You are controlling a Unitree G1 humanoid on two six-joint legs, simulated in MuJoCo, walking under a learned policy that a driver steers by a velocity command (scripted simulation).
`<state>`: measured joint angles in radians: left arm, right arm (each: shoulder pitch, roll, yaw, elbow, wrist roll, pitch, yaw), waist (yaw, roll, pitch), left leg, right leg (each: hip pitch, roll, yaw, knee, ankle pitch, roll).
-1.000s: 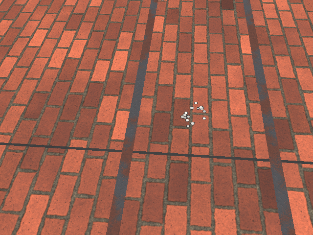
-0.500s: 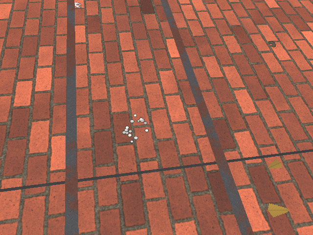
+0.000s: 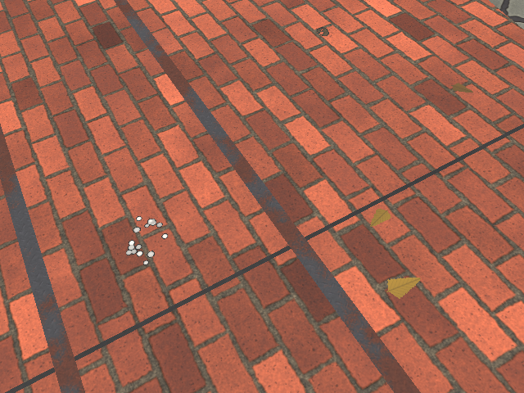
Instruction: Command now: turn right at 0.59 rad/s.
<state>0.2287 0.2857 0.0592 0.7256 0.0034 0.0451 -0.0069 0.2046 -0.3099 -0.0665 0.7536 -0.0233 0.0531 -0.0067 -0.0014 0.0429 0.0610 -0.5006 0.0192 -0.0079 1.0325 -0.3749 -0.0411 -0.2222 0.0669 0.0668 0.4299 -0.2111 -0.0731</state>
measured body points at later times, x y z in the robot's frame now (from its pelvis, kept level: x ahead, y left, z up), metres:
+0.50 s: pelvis -0.01 +0.04 +0.00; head +0.03 +0.06 +0.45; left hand +0.17 +0.29 -0.13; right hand +0.05 -0.26 -0.08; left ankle +0.02 +0.13 -0.74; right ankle -0.08 -0.07 -0.66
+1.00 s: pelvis -0.05 +0.00 +0.00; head -0.03 -0.05 +0.45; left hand +0.22 +0.16 -0.09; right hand -0.11 -0.30 -0.13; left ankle +0.04 +0.13 -0.67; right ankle -0.08 -0.06 -0.74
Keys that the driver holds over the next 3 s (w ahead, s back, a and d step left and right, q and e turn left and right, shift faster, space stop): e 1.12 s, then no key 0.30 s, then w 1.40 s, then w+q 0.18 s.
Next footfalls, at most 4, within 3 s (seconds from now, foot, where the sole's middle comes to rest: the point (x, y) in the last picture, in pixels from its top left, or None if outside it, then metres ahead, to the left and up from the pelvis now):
0.30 left None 0.06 0.12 -0.78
0.74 right None -0.04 -0.08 -0.78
1.32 left None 0.08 0.06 -0.78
1.74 right None -0.04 -0.10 -0.78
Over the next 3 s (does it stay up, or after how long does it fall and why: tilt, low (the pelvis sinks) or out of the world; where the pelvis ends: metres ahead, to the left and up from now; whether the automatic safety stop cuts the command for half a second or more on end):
stays up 0.46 -0.49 0.00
